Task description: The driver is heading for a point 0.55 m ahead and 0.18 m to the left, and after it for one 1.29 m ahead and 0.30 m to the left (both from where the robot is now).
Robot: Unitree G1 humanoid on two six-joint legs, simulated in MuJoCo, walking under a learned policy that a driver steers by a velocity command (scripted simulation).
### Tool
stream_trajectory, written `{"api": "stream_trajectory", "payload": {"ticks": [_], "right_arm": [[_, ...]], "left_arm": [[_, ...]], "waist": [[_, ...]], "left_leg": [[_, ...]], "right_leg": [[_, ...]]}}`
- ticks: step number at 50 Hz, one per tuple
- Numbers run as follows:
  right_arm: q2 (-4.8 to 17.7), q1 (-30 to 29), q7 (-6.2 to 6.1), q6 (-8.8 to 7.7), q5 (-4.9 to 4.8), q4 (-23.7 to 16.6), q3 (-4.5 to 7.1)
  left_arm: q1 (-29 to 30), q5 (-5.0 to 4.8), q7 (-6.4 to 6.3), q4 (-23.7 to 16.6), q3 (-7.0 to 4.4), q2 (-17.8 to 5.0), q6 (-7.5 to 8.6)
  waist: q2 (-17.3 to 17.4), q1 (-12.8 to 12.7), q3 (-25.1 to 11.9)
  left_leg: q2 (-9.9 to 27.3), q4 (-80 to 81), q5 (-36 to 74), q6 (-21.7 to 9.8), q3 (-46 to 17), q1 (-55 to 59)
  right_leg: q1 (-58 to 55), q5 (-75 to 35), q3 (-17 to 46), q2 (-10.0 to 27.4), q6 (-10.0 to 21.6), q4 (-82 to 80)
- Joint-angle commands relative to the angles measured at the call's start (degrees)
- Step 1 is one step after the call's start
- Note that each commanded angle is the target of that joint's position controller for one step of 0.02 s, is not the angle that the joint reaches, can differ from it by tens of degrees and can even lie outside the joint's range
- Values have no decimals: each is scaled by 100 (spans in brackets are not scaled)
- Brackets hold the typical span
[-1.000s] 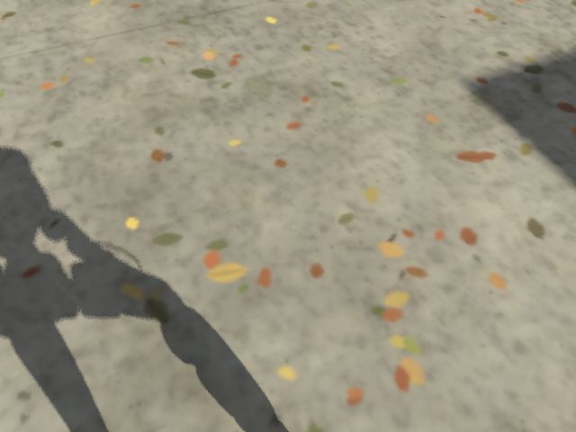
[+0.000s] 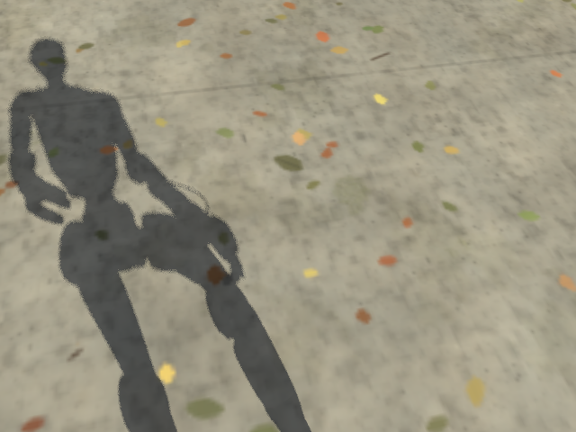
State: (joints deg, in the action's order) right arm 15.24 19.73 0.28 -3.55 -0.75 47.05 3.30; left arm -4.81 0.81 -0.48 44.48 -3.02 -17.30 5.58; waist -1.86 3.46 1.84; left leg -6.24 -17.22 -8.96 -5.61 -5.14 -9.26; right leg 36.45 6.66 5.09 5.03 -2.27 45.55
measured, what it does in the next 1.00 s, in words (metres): walks ahead, turning left: right foot, then left foot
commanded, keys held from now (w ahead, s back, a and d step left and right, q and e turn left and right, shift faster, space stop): w+q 1.00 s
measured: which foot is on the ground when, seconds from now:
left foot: down 0.00-0.24, up 0.26-0.72, down 0.74-1.00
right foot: up 0.00-0.20, down 0.22-0.74, up 0.76-1.00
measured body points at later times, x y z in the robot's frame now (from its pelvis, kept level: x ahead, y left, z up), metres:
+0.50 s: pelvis +0.28 -0.04 +0.00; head +0.30 -0.03 +0.44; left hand +0.25 +0.25 -0.12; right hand +0.51 -0.26 -0.10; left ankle +0.32 +0.14 -0.68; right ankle +0.28 -0.15 -0.75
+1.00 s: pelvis +0.51 +0.12 +0.00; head +0.53 +0.16 +0.44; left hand +0.52 +0.45 -0.10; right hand +0.74 -0.07 -0.10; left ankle +0.47 +0.18 -0.75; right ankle +0.72 +0.03 -0.68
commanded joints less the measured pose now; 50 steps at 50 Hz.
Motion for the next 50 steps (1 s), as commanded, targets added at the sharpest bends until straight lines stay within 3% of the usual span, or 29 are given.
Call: {"api": "stream_trajectory", "payload": {"ticks": [1,5,8,10,11,12,13,14,15,16,17,18,20,23,27,30,32,34,35,36,37,38,39,40,41,42,44,47,50], "right_arm": [[1049,-39,-120,-45,-39,-371,271],[1023,320,-147,30,-80,-248,278],[1030,337,-194,106,-67,-258,303],[946,178,-189,147,-53,-336,285],[713,67,-156,134,-7,-446,195],[396,445,-142,93,-35,-586,96],[380,887,-142,50,-106,-681,30],[942,619,-142,57,-161,-595,161],[1076,116,-141,90,-132,-672,211],[997,-139,-136,107,-81,-748,219],[918,-237,-120,133,-42,-788,244],[779,-176,-90,170,-71,-809,233],[552,-235,-59,231,-91,-899,190],[481,-536,-27,238,-54,-1093,161],[379,-1151,119,150,-63,-1279,95],[347,-1683,219,145,-71,-1516,65],[418,-1860,273,161,-70,-1665,87],[597,-1692,294,193,-39,-1721,177],[766,-1300,286,218,-28,-1660,271],[1010,-459,247,241,-43,-1446,425],[1411,576,137,298,-66,-1176,620],[2092,418,84,263,-126,-1200,700],[1657,605,113,164,-81,-1411,550],[1334,433,142,78,-19,-1322,441],[1221,130,139,32,-29,-1315,399],[1066,-276,127,26,-13,-1365,347],[928,-654,89,15,82,-1500,280],[1043,-579,-8,-15,32,-1396,311],[1130,-361,-99,20,-7,-1263,342]], "left_arm": [[489,-29,31,-451,-53,-274,79],[1030,-107,120,-679,-50,-330,153],[972,-125,171,-710,-107,-513,227],[257,-112,137,-531,-209,-701,275],[-492,-26,97,-411,-295,-910,298],[-1333,59,45,-328,-423,-1371,263],[-1585,-68,89,-156,-419,-1268,167],[-1290,-138,92,-270,-289,-768,126],[-1020,-109,76,-328,-228,-553,79],[-757,-66,81,-305,-187,-458,54],[-606,-29,79,-276,-146,-336,56],[-533,-1,81,-240,-143,-342,65],[-523,-38,93,-152,-183,-405,115],[-580,-50,82,-32,-261,-618,144],[-680,-85,57,53,-293,-773,76],[-996,-149,40,182,-331,-928,-12],[-1108,-212,35,247,-368,-1036,-90],[-1089,-262,4,243,-420,-1208,-168],[-1073,-280,-18,232,-444,-1289,-213],[-1003,-297,-42,208,-423,-1258,-250],[-1076,-184,-67,140,-330,-1051,-234],[-1597,67,19,-219,-47,-201,-104],[-1118,-99,103,-263,-76,-583,113],[-545,-321,152,-451,-158,-886,219],[-453,-283,135,-484,-117,-803,280],[-467,-134,93,-423,-133,-798,287],[-673,-52,93,-384,-185,-841,161],[-530,26,75,-437,-127,-591,21],[145,16,98,-615,-33,-382,14]], "waist": [[589,-31,-72],[637,138,-27],[759,18,-64],[876,-372,-366],[713,-741,-1024],[-290,-852,-1952],[-1691,-687,-2316],[-924,-754,-1499],[-440,-785,-833],[-205,-668,-364],[-276,-546,-165],[-422,-440,-85],[-433,-397,-32],[-247,-413,-11],[-122,-630,81],[-79,-807,225],[-112,-783,282],[-277,-558,60],[-352,-293,-219],[-256,203,-656],[164,659,-1190],[1807,-59,-1633],[1216,336,-2461],[889,422,-1637],[514,181,-1095],[287,-75,-751],[456,-408,-562],[380,-455,-361],[480,-213,-157]], "left_leg": [[1196,634,686,-695,-1026,-341],[1306,307,519,-593,-1364,-54],[1478,-195,714,-523,-1812,451],[1299,-802,1301,-368,-1835,407],[999,-1849,1293,-201,-1574,-37],[301,-3688,-26,215,-852,-1629],[148,-4976,-2558,365,-513,-2999],[576,-5496,-2270,400,-615,-3478],[775,-5562,-1784,438,-403,-3505],[941,-5350,-1427,477,-283,-3374],[1114,-5109,-1186,476,-273,-3201],[1226,-4993,-1049,483,-210,-2965],[1322,-4784,-845,527,-80,-2926],[1393,-4127,-190,605,-63,-3155],[1285,-2798,972,533,274,-2870],[1184,-2198,1035,427,519,-2829],[1095,-1964,654,290,642,-2832],[780,-1858,50,72,930,-2316],[552,-1823,-200,-70,1083,-1724],[309,-1493,70,-271,1162,-534],[597,-1396,185,-552,450,1273],[2137,-996,-666,-1571,-2758,3144],[2555,-157,-1460,-1862,-4262,3447],[2393,-2,-1088,-1546,-3457,2943],[2147,8,-579,-1358,-2777,2110],[1936,52,55,-1213,-2270,1314],[1720,286,875,-1178,-1842,393],[1524,453,1387,-1202,-1330,-291],[1192,430,957,-925,-954,-591]], "right_leg": [[-385,-1050,-141,-270,-104,-1029],[-684,-1231,-76,-469,-38,-1687],[-892,-635,19,-510,101,-1998],[-1918,-436,-139,-533,349,-2301],[-3249,-431,199,-49,650,-2116],[-5387,59,1815,1163,1296,-2043],[-6113,1231,3766,1992,1800,-2564],[-5440,1990,3431,1844,1590,-2772],[-4674,1723,2568,1575,1357,-2882],[-3944,1107,1935,1326,1273,-3074],[-3500,669,1476,1141,1212,-3226],[-3164,434,1112,1013,1179,-3385],[-2927,10,601,958,1274,-3638],[-3043,-674,25,1000,1377,-3788],[-3196,-1169,-840,806,1195,-3775],[-3587,-1276,-1107,940,1104,-3694],[-3959,-1723,-1236,1079,1016,-3473],[-4200,-3399,-1448,1111,898,-2818],[-4203,-4275,-1561,1074,833,-2130],[-3832,-4492,-1737,919,683,-1031],[-2536,-3185,-1753,711,445,602],[130,2273,-1453,-405,101,2670],[743,2827,-75,-587,154,3388],[1202,2267,3,-322,261,3334],[1039,1768,-32,-94,318,2838],[676,1482,-37,73,271,2331],[5,1196,-7,195,166,1878],[-167,737,-173,101,-103,1103],[-357,-516,-215,-116,-210,-241]]}}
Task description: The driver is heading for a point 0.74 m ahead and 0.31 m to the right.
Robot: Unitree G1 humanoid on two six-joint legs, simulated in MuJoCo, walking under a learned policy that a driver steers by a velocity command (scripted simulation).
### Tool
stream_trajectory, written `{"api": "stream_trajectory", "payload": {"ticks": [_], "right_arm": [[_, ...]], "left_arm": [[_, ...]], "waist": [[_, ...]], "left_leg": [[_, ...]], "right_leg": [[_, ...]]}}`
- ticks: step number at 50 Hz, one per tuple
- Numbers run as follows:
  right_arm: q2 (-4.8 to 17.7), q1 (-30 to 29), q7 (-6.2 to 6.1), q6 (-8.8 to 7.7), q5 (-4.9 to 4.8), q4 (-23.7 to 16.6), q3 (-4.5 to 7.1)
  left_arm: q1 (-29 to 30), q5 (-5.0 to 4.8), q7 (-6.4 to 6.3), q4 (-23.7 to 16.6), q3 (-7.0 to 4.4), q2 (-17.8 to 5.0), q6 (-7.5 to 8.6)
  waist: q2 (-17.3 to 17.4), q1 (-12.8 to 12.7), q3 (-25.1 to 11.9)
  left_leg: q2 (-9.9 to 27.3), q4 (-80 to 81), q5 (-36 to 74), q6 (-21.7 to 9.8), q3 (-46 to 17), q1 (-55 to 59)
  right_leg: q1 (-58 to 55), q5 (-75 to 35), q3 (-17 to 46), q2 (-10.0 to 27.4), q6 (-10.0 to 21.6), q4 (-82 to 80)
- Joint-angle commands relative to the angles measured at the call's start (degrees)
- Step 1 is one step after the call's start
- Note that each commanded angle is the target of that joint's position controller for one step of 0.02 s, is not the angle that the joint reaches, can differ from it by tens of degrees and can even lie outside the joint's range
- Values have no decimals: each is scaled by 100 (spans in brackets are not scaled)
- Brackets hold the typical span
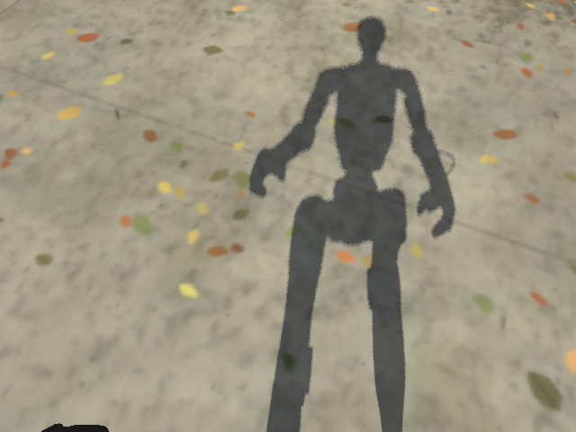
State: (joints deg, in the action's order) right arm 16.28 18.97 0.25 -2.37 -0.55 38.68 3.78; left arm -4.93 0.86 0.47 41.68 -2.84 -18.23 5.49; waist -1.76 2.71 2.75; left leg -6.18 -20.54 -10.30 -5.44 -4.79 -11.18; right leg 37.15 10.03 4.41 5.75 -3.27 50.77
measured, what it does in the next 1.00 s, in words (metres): walks ahead, turning right: right foot, then left foot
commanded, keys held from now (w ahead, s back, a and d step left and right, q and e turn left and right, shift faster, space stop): w+q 0.08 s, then e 0.86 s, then w+e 0.06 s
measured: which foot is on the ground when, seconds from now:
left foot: down 0.00-0.22, up 0.24-0.60, down 0.62-1.00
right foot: up 0.00-0.18, down 0.20-0.64, up 0.66-1.00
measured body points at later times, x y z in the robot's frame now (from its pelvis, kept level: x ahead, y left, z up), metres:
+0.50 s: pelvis +0.20 -0.05 -0.01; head +0.25 -0.06 +0.44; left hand +0.32 +0.23 -0.12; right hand +0.37 -0.33 -0.11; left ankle +0.24 +0.10 -0.71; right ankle +0.27 -0.15 -0.75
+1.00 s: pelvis +0.24 -0.04 -0.01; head +0.27 -0.05 +0.44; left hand +0.48 +0.17 -0.10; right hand +0.28 -0.35 -0.11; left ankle +0.28 +0.09 -0.75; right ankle +0.20 -0.16 -0.72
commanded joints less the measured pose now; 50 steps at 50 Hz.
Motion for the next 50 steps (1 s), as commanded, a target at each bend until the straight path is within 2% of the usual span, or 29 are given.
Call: {"api": "stream_trajectory", "payload": {"ticks": [1,4,5,8,10,11,12,13,14,15,16,17,19,21,23,26,28,30,31,32,33,34,35,36,37,41,44,47,50], "right_arm": [[1038,-204,-113,-81,-39,-383,299],[1078,109,-122,-51,-80,-213,320],[1006,144,-132,-37,-79,-148,295],[823,236,-172,28,-4,8,240],[659,87,-168,40,31,-35,172],[436,422,-169,10,133,-134,77],[324,1227,-158,-8,80,64,5],[727,1266,-133,11,64,105,61],[960,563,-147,74,26,-1,131],[964,22,-177,131,60,-122,135],[906,-277,-205,176,110,-230,141],[824,-367,-233,208,118,-297,142],[560,-228,-283,230,86,-256,88],[477,-246,-324,231,89,-220,65],[508,-378,-326,257,77,-216,74],[512,-695,-276,257,63,-302,81],[511,-802,-224,187,53,-345,89],[504,-630,-167,84,38,-285,116],[635,-544,-165,49,56,-272,165],[1007,-403,-210,56,162,-324,245],[1375,-622,-200,125,349,-326,333],[1119,-784,-193,104,400,-428,275],[807,-1050,-212,85,320,-499,180],[680,-1269,-216,77,223,-530,146],[641,-1348,-225,74,146,-517,132],[722,-1019,-282,175,166,-378,169],[924,-969,-284,245,144,-329,257],[1094,-1006,-210,264,81,-287,330],[1201,-978,-138,231,-79,-203,383]], "left_arm": [[371,-7,25,-386,-27,-245,37],[792,-102,84,-542,-38,-317,86],[755,-89,109,-532,-60,-382,104],[486,10,179,-452,-123,-484,177],[-161,109,156,-269,-195,-618,221],[-625,209,150,-263,-251,-981,244],[-1069,159,164,-80,-284,-1043,134],[-1199,-110,215,-16,-222,-789,46],[-814,-198,216,-131,-173,-651,-23],[-520,-162,201,-208,-119,-539,-87],[-318,-129,176,-241,-109,-538,-135],[-271,-91,140,-243,-148,-640,-180],[-222,-56,95,-247,-212,-738,-267],[-282,-79,30,-257,-284,-851,-338],[-261,-155,-37,-292,-339,-915,-430],[-238,-192,-102,-329,-363,-888,-566],[-262,-194,-130,-342,-369,-867,-638],[-178,-227,-168,-388,-359,-824,-713],[-282,-239,-182,-383,-323,-707,-732],[-475,-185,-171,-410,-233,-421,-728],[-475,-215,-171,-594,-228,-341,-680],[-667,-136,-171,-504,-360,-793,-631],[-833,-190,-157,-366,-454,-979,-655],[-991,-201,-184,-220,-475,-920,-733],[-1013,-182,-209,-195,-468,-841,-801],[-471,-248,-135,-548,-328,-460,-846],[-252,-220,-41,-748,-253,-355,-843],[-245,-211,28,-853,-271,-442,-871],[-369,-231,97,-883,-293,-458,-918]], "waist": [[519,-47,-214],[601,124,-171],[657,102,-163],[870,34,-325],[776,-323,-726],[67,-312,-1562],[-1281,-280,-2367],[-1124,-308,-2476],[-589,-430,-1736],[-206,-454,-1242],[-81,-386,-875],[-205,-294,-745],[-520,-158,-741],[-603,-168,-974],[-567,-206,-1112],[-622,-287,-920],[-684,-307,-803],[-686,-143,-761],[-582,-110,-780],[147,-179,-970],[1666,-380,-603],[1491,-348,-633],[1104,-449,-574],[871,-526,-495],[863,-494,-447],[1047,-178,-480],[1135,-58,-659],[1221,-51,-715],[1176,-148,-674]], "left_leg": [[1115,731,870,-852,-948,-482],[1204,568,420,-717,-1220,-401],[1266,365,621,-664,-1230,-144],[1442,-369,1733,-430,-1314,571],[1040,-1352,2679,-98,-1012,587],[669,-2636,1575,209,-782,-199],[41,-4574,-2002,705,-278,-1552],[191,-5121,-2789,809,-449,-2012],[422,-5378,-2457,890,-386,-2335],[552,-5229,-2184,921,-217,-2432],[678,-4876,-1959,917,-163,-2388],[740,-4470,-1818,891,-121,-2126],[639,-3548,-1853,902,34,-1620],[526,-2990,-1650,949,74,-1323],[475,-2610,-1141,956,18,-1077],[407,-2104,-809,922,-33,-888],[365,-1624,-697,870,-37,-747],[351,-622,-139,748,58,-231],[602,-150,144,618,-40,209],[1685,140,200,219,-908,758],[2628,518,808,-582,-2192,459],[2947,493,1166,-978,-2366,220],[2665,370,1331,-851,-1841,163],[2302,259,1339,-608,-1279,189],[2160,190,1476,-519,-987,294],[2038,150,2145,-676,-306,687],[2188,89,2171,-734,-89,791],[2325,15,2291,-732,86,651],[2397,79,392,-534,132,345]], "right_leg": [[-607,-1196,-161,-290,-110,-1179],[-942,-1568,-92,-484,-61,-1814],[-900,-1583,-75,-475,2,-2003],[-1085,-1347,-173,-514,309,-2262],[-2156,-2237,-345,-493,636,-2591],[-3746,-4269,563,417,1158,-2029],[-5272,-4892,2328,1530,2244,-2161],[-5238,-3504,3182,1642,2348,-2599],[-4657,-2574,2791,1365,2098,-2768],[-4011,-2243,2336,1108,1904,-2894],[-3409,-2132,2074,940,1806,-3006],[-2982,-2086,1888,740,1711,-3121],[-2558,-2200,1549,443,1620,-3223],[-2506,-2316,1529,423,1701,-3217],[-2368,-1614,1614,395,1666,-3296],[-2066,-304,1835,271,1544,-3396],[-2037,-25,2024,209,1469,-3308],[-1947,-68,2114,54,1279,-3038],[-1753,155,2042,-132,1066,-2787],[-1276,1232,1603,-482,744,-1893],[-358,2281,350,-1337,438,-770],[-340,2516,329,-970,207,564],[-338,2223,352,-883,106,1107],[-301,1934,284,-821,-23,1393],[-142,1646,242,-772,-129,1643],[-56,1222,-155,-582,-379,1091],[-566,1263,-355,-414,-345,210],[-1170,1240,-650,-451,-184,-522],[-1780,912,-886,-527,194,-1508]]}}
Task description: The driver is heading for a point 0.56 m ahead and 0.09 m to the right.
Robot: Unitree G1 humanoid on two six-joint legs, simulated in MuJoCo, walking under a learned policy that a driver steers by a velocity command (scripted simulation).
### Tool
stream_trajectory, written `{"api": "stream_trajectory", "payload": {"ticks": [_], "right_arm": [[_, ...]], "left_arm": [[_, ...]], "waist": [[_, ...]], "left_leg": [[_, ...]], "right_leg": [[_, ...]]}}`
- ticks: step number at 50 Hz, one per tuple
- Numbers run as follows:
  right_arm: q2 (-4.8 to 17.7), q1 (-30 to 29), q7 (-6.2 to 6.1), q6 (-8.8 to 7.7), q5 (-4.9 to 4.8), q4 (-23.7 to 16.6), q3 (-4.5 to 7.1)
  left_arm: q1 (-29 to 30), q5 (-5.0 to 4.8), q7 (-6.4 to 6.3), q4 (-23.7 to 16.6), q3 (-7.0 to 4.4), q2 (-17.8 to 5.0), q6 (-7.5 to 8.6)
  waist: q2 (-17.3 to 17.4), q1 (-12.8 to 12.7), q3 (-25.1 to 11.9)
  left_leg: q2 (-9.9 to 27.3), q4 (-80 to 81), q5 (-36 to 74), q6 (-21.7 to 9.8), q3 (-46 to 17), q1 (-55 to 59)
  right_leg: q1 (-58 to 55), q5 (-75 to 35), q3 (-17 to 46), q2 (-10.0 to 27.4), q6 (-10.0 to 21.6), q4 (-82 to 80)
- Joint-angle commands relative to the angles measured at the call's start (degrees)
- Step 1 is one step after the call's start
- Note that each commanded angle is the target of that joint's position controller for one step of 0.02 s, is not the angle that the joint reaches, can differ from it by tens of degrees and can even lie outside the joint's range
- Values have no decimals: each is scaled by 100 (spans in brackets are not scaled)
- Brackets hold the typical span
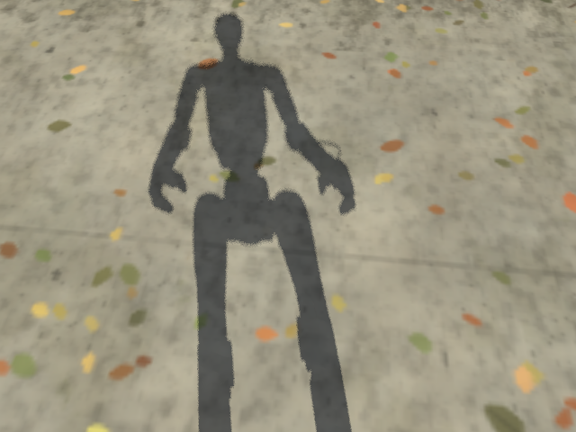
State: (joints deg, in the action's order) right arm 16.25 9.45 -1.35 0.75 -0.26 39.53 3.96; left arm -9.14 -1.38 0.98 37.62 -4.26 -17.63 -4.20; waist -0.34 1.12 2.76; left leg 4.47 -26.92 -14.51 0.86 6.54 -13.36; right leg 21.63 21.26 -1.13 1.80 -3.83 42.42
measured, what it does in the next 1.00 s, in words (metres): walks ahead, turning right: right foot, then left foot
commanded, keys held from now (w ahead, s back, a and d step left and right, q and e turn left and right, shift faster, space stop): w+e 0.42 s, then w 0.36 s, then no key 0.22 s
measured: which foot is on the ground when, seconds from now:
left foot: down 0.00-0.06, up 0.08-0.50, down 0.52-0.96, up 0.98-1.00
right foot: up 0.00-0.04, down 0.06-0.52, up 0.54-0.94, down 0.96-1.00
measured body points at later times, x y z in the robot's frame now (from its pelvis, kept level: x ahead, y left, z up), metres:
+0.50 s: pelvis +0.18 -0.03 -0.01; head +0.20 -0.05 +0.44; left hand +0.25 +0.26 -0.11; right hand +0.35 -0.33 -0.08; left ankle +0.33 +0.06 -0.74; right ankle -0.01 -0.12 -0.74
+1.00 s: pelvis +0.42 -0.13 -0.02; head +0.45 -0.16 +0.43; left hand +0.72 +0.00 -0.08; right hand +0.32 -0.40 -0.15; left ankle +0.33 +0.06 -0.72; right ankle +0.50 -0.27 -0.74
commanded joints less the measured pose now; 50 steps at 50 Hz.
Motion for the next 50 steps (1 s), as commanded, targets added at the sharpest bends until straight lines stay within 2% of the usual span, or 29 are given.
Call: {"api": "stream_trajectory", "payload": {"ticks": [1,2,3,4,5,6,7,8,9,11,14,17,21,23,25,26,27,28,29,31,33,35,37,41,45,47,48,49,50], "right_arm": [[1153,-102,31,-94,-166,-256,352],[916,-21,43,-120,-149,-188,288],[497,-61,88,-150,-19,-202,164],[269,-554,91,-234,137,-731,72],[648,-969,104,-382,-10,-785,171],[868,-923,160,-464,-147,-765,240],[953,-735,168,-515,-101,-601,286],[972,-669,154,-559,20,-517,300],[913,-625,163,-599,77,-471,300],[732,-652,198,-657,77,-408,252],[504,-926,228,-675,43,-403,154],[445,-1368,297,-701,-31,-513,94],[589,-1514,376,-786,-77,-592,109],[719,-1186,383,-828,-80,-505,154],[944,-288,320,-862,-17,-261,287],[1183,608,278,-869,79,-168,347],[1674,1357,292,-798,150,97,474],[1175,1340,353,-797,9,157,344],[870,978,326,-766,-44,136,243],[620,527,284,-688,36,131,144],[501,366,248,-705,90,158,82],[586,406,232,-739,11,244,96],[778,445,211,-741,-33,310,136],[943,613,191,-653,-74,447,146],[1057,899,151,-514,-120,656,150],[1032,768,121,-459,-117,652,130],[851,861,115,-465,-60,642,59],[440,1305,127,-494,156,525,-108],[220,2113,159,-473,68,731,-220]], "left_arm": [[-225,-8,66,-367,-174,-511,64],[-697,-31,40,-156,-248,-616,88],[-1347,-79,-18,31,-368,-927,134],[-1624,0,-18,-82,-510,-1758,269],[-1538,152,31,-155,-385,-1368,480],[-1227,172,14,-156,-262,-1062,602],[-991,103,-16,-193,-194,-861,660],[-828,51,-59,-211,-144,-767,656],[-793,72,-106,-230,-109,-733,652],[-897,121,-173,-212,-121,-784,674],[-1099,78,-236,-106,-161,-874,688],[-1379,9,-257,43,-204,-958,676],[-1514,-46,-268,154,-230,-980,629],[-1468,-13,-267,185,-232,-946,608],[-1430,37,-248,185,-150,-704,597],[-1376,121,-233,71,-41,-449,599],[-2065,-11,-243,-34,86,-11,658],[-2032,-103,-248,50,37,-398,713],[-1466,-149,-223,11,-63,-763,738],[-769,5,-190,-135,-39,-672,786],[-810,29,-130,-108,-21,-495,780],[-749,50,-97,-123,51,-282,755],[-399,117,-79,-249,125,-172,779],[309,127,11,-385,197,-88,885],[486,122,91,-482,88,-300,920],[-211,200,62,-243,-46,-512,902],[-676,241,12,-140,-132,-760,896],[-1148,385,-55,-161,-185,-1209,848],[-1138,353,-31,-157,-104,-1068,768]], "waist": [[979,-164,-649],[740,-317,-717],[-264,-514,-783],[-1745,-613,-600],[-1065,-860,-496],[-1033,-599,-141],[-807,-430,29],[-738,-355,71],[-747,-286,60],[-612,-276,-47],[-591,-379,-37],[-670,-555,91],[-704,-533,123],[-897,-385,11],[-853,71,-543],[-498,489,-1392],[1394,302,-2313],[1553,329,-1993],[1038,368,-1077],[412,199,-291],[623,-44,-215],[624,-101,-132],[504,-53,-13],[401,173,74],[515,99,-218],[445,-334,-615],[219,-546,-943],[-919,-475,-1822],[-1720,-242,-2692]], "left_leg": [[1244,561,157,-1007,-860,216],[1028,86,-492,-772,-581,-340],[599,-1427,-1267,-325,32,-1415],[-432,-3120,-2436,92,30,-3588],[-303,-3785,-2219,3,-1003,-3921],[-112,-3737,-1581,-145,-1137,-3952],[3,-3583,-1017,-167,-1097,-3807],[43,-3281,-549,-115,-1085,-3679],[35,-3029,-130,-55,-1067,-3366],[-138,-2556,565,87,-932,-3078],[-331,-1473,1232,234,-896,-2595],[-453,-735,1462,290,-918,-2222],[-515,-204,1367,167,-1021,-1687],[-499,-142,1127,8,-935,-1267],[-545,179,1118,-321,-731,110],[213,-37,851,-725,-1493,1649],[1484,420,-637,-1631,-4138,3598],[1732,1137,-1707,-1673,-5179,3397],[1566,1209,-1793,-1478,-4388,2646],[1140,1375,-610,-1369,-3190,1386],[879,1628,51,-1336,-2634,798],[856,1847,465,-1446,-2262,539],[836,2002,820,-1495,-1921,400],[546,1853,2028,-1239,-1153,234],[696,1188,2843,-897,-1100,804],[489,286,3456,-647,-966,799],[177,-588,3093,-405,-766,492],[-292,-2383,588,-50,-557,-715],[-675,-3804,-2536,173,-981,-1479]], "right_leg": [[-763,-483,-448,-238,434,-1222],[-1587,-452,-408,-379,628,-1523],[-2583,-217,739,316,993,-1994],[-3046,716,3835,1851,2169,-2605],[-2725,1303,4293,2027,2499,-3131],[-2454,1536,3835,1843,2266,-3229],[-2270,1294,3327,1565,2014,-3182],[-2175,776,2956,1362,1858,-3188],[-2010,280,2623,1144,1753,-3235],[-1957,-674,2196,927,1691,-3237],[-1686,-1157,1793,708,1568,-3147],[-1461,-1175,1839,703,1546,-3056],[-1502,-1332,2244,857,1474,-2759],[-1678,-1812,2322,975,1385,-2538],[-1633,-3156,1995,590,1150,-1506],[-930,-2700,1742,272,952,-52],[1062,-236,1112,-629,487,2072],[1853,1102,1324,-528,461,2889],[2198,687,1279,-242,501,3132],[2047,48,927,141,536,2733],[1602,-251,811,379,529,2281],[1574,-345,634,452,454,1822],[1605,-804,504,502,365,1112],[941,-2064,198,238,311,-437],[348,-2432,260,-20,503,-1137],[-736,-2638,115,-233,708,-1478],[-1593,-3695,240,16,864,-1575],[-3301,-5900,1639,1393,1463,-1097],[-3947,-6050,3104,2323,2309,-1359]]}}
